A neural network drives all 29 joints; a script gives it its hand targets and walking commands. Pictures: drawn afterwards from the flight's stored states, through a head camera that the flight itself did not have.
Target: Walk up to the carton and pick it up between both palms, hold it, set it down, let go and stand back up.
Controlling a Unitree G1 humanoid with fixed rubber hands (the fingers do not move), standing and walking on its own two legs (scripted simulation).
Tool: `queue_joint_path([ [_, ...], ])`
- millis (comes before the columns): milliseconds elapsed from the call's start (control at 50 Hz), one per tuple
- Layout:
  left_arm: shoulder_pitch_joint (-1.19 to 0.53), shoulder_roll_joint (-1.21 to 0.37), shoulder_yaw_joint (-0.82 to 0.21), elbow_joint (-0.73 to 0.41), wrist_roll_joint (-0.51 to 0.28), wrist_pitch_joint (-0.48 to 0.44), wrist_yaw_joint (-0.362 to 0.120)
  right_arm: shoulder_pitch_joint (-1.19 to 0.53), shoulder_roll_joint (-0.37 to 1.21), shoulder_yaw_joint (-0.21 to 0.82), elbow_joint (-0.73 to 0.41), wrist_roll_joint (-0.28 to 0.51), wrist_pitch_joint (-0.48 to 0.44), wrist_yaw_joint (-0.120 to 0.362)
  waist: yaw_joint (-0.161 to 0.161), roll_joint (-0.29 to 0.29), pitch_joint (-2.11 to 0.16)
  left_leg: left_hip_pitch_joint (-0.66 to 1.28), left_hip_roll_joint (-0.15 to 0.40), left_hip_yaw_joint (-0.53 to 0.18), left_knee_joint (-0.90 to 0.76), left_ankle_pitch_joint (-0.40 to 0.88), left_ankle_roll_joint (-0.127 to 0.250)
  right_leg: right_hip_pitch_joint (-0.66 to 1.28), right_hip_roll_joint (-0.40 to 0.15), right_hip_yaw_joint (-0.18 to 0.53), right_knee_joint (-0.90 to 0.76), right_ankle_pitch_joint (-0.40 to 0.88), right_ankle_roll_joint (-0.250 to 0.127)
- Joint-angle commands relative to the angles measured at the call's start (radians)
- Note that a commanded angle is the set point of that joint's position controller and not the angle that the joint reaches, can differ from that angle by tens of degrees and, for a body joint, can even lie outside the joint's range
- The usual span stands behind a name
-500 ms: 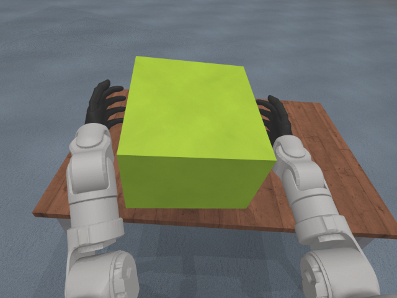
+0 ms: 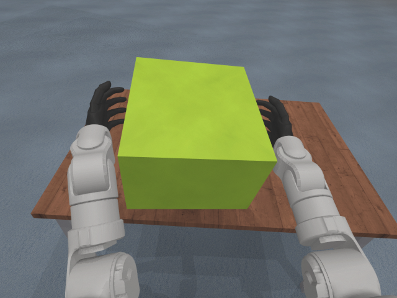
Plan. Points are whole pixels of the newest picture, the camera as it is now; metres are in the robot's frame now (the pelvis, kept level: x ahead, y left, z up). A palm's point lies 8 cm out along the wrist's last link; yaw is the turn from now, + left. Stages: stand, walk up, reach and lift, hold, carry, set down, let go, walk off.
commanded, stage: hold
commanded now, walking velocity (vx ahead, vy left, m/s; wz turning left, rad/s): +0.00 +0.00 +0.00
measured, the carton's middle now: (190, 131) +0.41 +0.01 +0.14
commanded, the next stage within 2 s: none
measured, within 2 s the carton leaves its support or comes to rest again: neither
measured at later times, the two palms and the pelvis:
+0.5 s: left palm (98, 124) +0.35 +0.18 +0.21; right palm (279, 134) +0.35 -0.17 +0.18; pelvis +0.00 +0.00 +0.00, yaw +0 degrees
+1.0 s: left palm (98, 126) +0.35 +0.18 +0.20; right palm (278, 135) +0.35 -0.16 +0.18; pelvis +0.00 +0.00 +0.00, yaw +0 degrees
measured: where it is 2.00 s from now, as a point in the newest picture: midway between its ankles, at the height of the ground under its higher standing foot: outside the picture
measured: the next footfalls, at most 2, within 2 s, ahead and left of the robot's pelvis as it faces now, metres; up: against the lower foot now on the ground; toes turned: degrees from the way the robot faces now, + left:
none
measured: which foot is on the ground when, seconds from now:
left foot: down 0.00-1.00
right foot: down 0.00-1.00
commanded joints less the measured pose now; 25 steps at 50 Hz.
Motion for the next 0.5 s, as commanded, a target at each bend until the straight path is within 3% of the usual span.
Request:
queue_joint_path([
  [0,-0.454,-0.441,-0.473,-0.019,-0.131,-0.012,-0.109,-0.706,0.501,0.321,-0.305,0.062,-0.078,0.094,-0.01,0.066,-0.272,-0.025,0.001,0.013,-0.04,0.27,-0.058,0.127,0.013,-0.003,0.01,0.152,0.029],
  [160,-0.445,-0.447,-0.477,-0.027,-0.131,-0.012,-0.109,-0.705,0.492,0.324,-0.318,0.067,-0.078,0.096,-0.006,0.073,-0.289,-0.011,0.005,0.009,-0.031,0.311,-0.066,0.124,0.017,-0.003,0.012,0.168,0.026],
  [280,-0.462,-0.445,-0.451,0.021,-0.118,-0.001,-0.107,-0.706,0.483,0.284,-0.253,0.035,-0.073,0.11,-0.007,0.068,-0.214,-0.04,0.01,0.013,-0.066,0.203,-0.055,0.083,0.009,-0.004,-0.009,0.05,0.019],
  [420,-0.463,-0.448,-0.462,0.004,-0.131,-0.014,-0.11,-0.727,0.507,0.313,-0.301,0.056,-0.088,0.098,-0.006,0.059,-0.301,-0.02,-0.002,0.016,-0.037,0.28,-0.051,0.138,0.009,0.004,0.012,0.187,0.036],
  [480,-0.472,-0.439,-0.455,0.01,-0.128,-0.017,-0.115,-0.716,0.503,0.305,-0.269,0.051,-0.081,0.096,-0.011,0.056,-0.259,-0.041,-0.001,0.012,-0.052,0.248,-0.052,0.126,0.01,0.001,0.006,0.153,0.031],
])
